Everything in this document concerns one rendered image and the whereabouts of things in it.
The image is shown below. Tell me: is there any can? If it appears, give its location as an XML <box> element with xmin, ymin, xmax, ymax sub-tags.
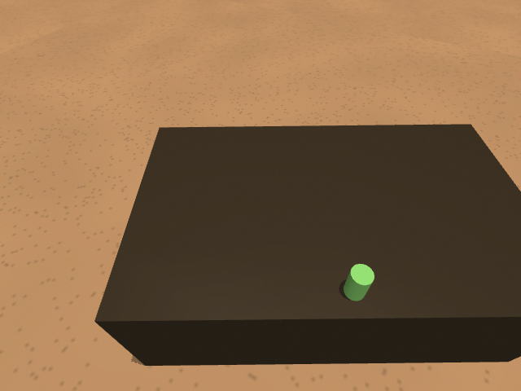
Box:
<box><xmin>344</xmin><ymin>264</ymin><xmax>374</xmax><ymax>301</ymax></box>

